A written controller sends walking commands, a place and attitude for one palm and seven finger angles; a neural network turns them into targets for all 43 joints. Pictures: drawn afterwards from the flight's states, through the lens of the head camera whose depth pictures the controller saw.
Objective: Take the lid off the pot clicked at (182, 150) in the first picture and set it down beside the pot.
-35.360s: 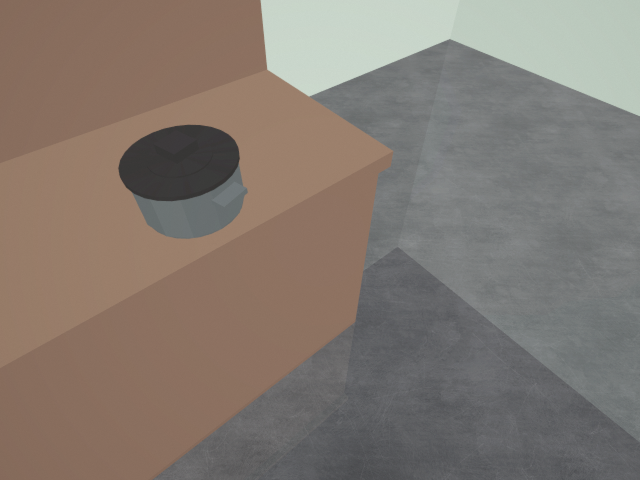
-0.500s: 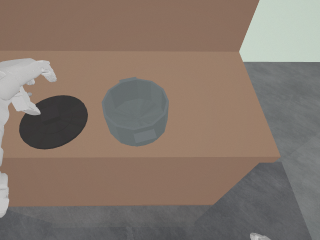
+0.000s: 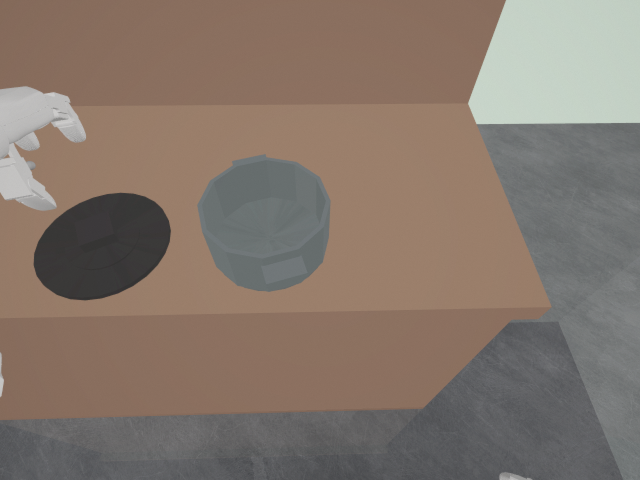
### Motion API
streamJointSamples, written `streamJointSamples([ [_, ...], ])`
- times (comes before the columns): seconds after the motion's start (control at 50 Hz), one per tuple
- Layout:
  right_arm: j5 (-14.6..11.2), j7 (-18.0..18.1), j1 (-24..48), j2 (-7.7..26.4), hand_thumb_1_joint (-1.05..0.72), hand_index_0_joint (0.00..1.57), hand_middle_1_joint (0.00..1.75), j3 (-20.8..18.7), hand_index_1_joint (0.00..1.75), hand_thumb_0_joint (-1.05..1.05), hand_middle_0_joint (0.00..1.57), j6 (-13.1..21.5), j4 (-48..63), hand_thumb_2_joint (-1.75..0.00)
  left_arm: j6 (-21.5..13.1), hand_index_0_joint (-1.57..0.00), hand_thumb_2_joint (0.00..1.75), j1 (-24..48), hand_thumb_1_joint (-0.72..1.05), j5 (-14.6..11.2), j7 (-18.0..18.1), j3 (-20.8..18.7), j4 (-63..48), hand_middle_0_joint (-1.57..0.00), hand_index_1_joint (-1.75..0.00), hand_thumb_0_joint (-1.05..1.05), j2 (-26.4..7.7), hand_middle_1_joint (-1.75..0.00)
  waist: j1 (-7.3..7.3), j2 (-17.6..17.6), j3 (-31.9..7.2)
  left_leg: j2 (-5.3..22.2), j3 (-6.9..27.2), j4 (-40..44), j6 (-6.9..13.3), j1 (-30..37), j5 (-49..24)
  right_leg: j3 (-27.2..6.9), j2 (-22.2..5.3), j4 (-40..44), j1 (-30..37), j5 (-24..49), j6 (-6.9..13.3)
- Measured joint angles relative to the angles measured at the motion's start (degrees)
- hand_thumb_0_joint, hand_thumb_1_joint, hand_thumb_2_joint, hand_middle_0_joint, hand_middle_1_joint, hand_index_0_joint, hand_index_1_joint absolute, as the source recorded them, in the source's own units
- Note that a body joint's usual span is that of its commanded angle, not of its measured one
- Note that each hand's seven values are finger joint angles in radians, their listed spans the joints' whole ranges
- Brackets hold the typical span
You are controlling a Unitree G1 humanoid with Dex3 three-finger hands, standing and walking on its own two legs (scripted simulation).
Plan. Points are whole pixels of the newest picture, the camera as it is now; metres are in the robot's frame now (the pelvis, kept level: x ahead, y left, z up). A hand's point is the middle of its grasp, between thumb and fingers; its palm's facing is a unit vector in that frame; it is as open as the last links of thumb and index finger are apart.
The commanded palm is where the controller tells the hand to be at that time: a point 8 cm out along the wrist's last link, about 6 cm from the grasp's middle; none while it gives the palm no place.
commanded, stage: draw the hand back to the body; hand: left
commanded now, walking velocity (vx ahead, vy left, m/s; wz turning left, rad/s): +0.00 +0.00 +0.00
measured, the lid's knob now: (96, 231) +0.44 +0.32 +0.02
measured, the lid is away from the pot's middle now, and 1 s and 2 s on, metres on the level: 0.24 0.24 0.24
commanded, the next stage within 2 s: none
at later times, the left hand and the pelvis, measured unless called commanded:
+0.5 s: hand (15, 207) +0.37 +0.32 +0.15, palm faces -0.30 -0.08 -0.95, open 11.1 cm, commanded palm +0.35 +0.32 +0.22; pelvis +0.00 +0.01 +0.00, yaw +1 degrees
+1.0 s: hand (57, 179) +0.36 +0.25 +0.21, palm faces +0.44 -0.85 -0.28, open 10.2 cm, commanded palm +0.30 +0.28 +0.22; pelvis +0.02 -0.03 +0.00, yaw -2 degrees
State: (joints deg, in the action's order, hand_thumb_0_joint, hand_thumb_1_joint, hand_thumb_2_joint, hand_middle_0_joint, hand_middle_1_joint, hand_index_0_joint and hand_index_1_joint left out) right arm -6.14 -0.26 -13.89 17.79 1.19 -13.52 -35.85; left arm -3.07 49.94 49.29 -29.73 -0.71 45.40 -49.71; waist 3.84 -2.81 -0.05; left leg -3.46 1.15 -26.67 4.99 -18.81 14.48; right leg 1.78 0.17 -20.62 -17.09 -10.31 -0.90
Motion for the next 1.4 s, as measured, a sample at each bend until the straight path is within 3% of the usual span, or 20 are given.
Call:
streamJointSamples([
  [0.12, 0.17, -0.17, -0.50, 0.09, -0.91, 0.20, 0.30, -0.31, 0.30, 0.01, 0.20, -0.20, 0.18, -0.89, -0.20, -0.36, 0.66, -1.65, -0.01, -0.10, -0.43, -0.62, -2.80, -0.37, -0.85, 0.00, 0.19, -0.85, 0.04, 0.04, 0.08, -0.15, 0.03, 0.11, 0.12, 0.06, -0.07, 0.02, -0.14, 0.12, 0.10, 0.03, -0.04],
  [0.28, 0.58, -1.20, -0.06, -0.04, -0.91, 0.20, 0.30, -0.51, 0.30, 0.01, 0.20, -0.02, 1.48, -0.89, 0.15, -0.36, 0.66, -9.45, -0.01, -1.94, -0.17, -3.53, -11.29, -0.37, -0.85, 0.00, 0.99, -0.85, -0.29, -0.52, 0.23, -0.45, -0.14, 0.94, 0.35, 1.20, -0.37, -0.18, -0.44, 0.64, 1.07, 0.19, -0.31],
  [0.54, 1.16, -1.14, 3.39, -0.79, -0.91, 0.20, 0.30, -0.14, 0.30, 0.01, 0.20, 1.27, 2.64, -0.89, 2.86, -0.37, 0.66, -17.98, -0.01, -4.20, -0.41, -3.07, -23.10, -0.37, -0.85, 0.00, 3.29, -0.85, -3.25, -1.34, 0.82, -0.97, 0.86, 2.00, 0.38, 3.46, -1.27, 0.78, -0.92, 1.79, 3.74, 0.72, -0.34],
  [0.56, 1.13, -0.85, 3.17, -1.03, -0.91, 0.20, 0.30, -0.45, 0.30, 0.01, 0.20, 2.32, 3.02, -0.89, 2.82, -0.37, 0.66, -18.26, -0.01, -11.21, 1.53, -4.30, -23.12, -0.37, -0.85, 0.00, 4.53, -0.85, -3.88, -1.34, 1.45, -1.00, 0.84, 2.46, 0.22, 4.35, -1.43, 0.75, -0.93, 1.82, 4.39, 0.70, 0.21],
  [0.6, 1.29, 0.05, 2.38, -1.59, -0.91, 0.20, 0.30, -0.08, 0.30, 0.01, 0.20, 5.66, 3.49, -0.89, 0.90, -0.37, 0.66, -20.05, -0.02, -26.89, 9.42, -7.67, -23.25, -0.37, -0.85, 0.00, 8.61, -0.85, -5.13, -1.10, 2.78, -1.04, 0.50, 4.22, -0.23, 6.95, -1.93, 0.12, -0.85, 1.79, 6.01, 0.18, 1.89],
  [0.64, 1.46, 0.91, 2.27, -2.50, -0.91, 0.20, 0.30, 1.10, 0.30, 0.01, 0.20, 8.26, 2.74, -0.89, -1.07, -0.37, 0.66, -22.75, -0.02, -38.19, 16.95, -10.52, -24.34, -0.37, -0.85, 0.00, 12.88, -0.85, -5.81, -0.28, 2.97, -0.90, -0.17, 5.46, -0.31, 8.75, -2.14, -0.69, -0.74, 2.24, 7.19, 0.40, 1.45],
  [0.68, 1.71, 1.67, 2.58, -3.64, -0.91, 0.20, 0.30, 2.17, 0.30, 0.01, 0.20, 10.10, 1.38, -0.89, -2.02, -0.37, 0.66, -24.50, -0.02, -44.54, 22.66, -12.47, -25.77, -0.37, -0.85, 0.00, 16.53, -0.85, -5.94, 0.88, 2.96, -0.49, -0.67, 5.98, -0.50, 10.00, -1.93, -1.25, -0.37, 2.49, 8.10, 0.43, 0.70],
  [0.76, 2.67, 2.43, 2.79, -4.98, -0.91, 0.20, 0.30, 2.90, 0.30, 0.01, 0.20, 13.36, -0.27, -0.89, -2.70, -0.36, 0.66, -27.92, 0.00, -49.66, 29.55, -15.99, -30.87, -0.37, -0.84, 0.00, 21.40, -0.84, -4.91, 2.04, 3.00, 0.32, -1.01, 6.53, -1.38, 12.20, -1.30, -1.67, 0.42, 2.83, 9.99, -0.06, 1.04],
  [0.86, 3.18, 2.36, 2.60, -4.69, -0.90, 0.20, 0.30, 1.62, 0.30, 0.01, 0.21, 14.54, -1.24, -0.89, -2.75, -0.35, 0.68, -32.54, 0.06, -53.01, 32.79, -20.16, -34.60, -0.35, -0.80, 0.00, 22.29, -0.80, -3.88, 1.29, 2.52, 1.47, -1.65, 5.85, -2.06, 12.99, 0.03, -2.31, 1.59, 2.54, 10.65, -0.82, 1.51],
  [1.0, 3.14, 2.26, 1.92, -2.53, -0.91, 0.20, 0.30, -0.51, 0.30, 0.01, 0.20, 14.31, -2.99, -0.89, -2.12, -0.32, 0.71, -39.70, 0.20, -54.54, 33.67, -22.88, -41.10, -0.33, -0.72, 0.00, 22.54, -0.72, -4.33, 0.09, 1.86, 2.61, -1.46, 4.88, -2.97, 12.87, 1.14, -2.11, 2.73, 1.85, 10.61, -1.76, 2.48],
  [1.18, 2.78, 2.80, 3.48, -1.81, -0.91, 0.20, 0.30, -1.56, 0.30, 0.02, 0.20, 14.49, -3.61, -0.89, -1.79, -0.29, 0.77, -45.84, 0.40, -55.25, 34.49, -23.15, -46.45, -0.29, -0.60, 0.00, 24.13, -0.60, -5.65, -0.70, 1.23, 3.44, -0.88, 4.22, -3.99, 13.11, 1.27, -1.47, 3.54, 0.93, 10.82, -2.13, 3.52],
  [1.4, 2.92, 3.42, 6.41, -3.98, -0.91, 0.20, 0.30, -0.01, 0.30, 0.01, 0.20, 15.67, -2.31, -0.89, -2.20, -0.25, 0.83, -49.83, 0.65, -56.25, 34.81, -22.06, -49.03, -0.25, -0.44, 0.01, 25.93, -0.45, -6.24, -0.98, 1.44, 4.01, -0.60, 3.94, -4.78, 13.65, 0.39, -1.09, 4.08, 0.46, 11.29, -1.39, 4.32],
])
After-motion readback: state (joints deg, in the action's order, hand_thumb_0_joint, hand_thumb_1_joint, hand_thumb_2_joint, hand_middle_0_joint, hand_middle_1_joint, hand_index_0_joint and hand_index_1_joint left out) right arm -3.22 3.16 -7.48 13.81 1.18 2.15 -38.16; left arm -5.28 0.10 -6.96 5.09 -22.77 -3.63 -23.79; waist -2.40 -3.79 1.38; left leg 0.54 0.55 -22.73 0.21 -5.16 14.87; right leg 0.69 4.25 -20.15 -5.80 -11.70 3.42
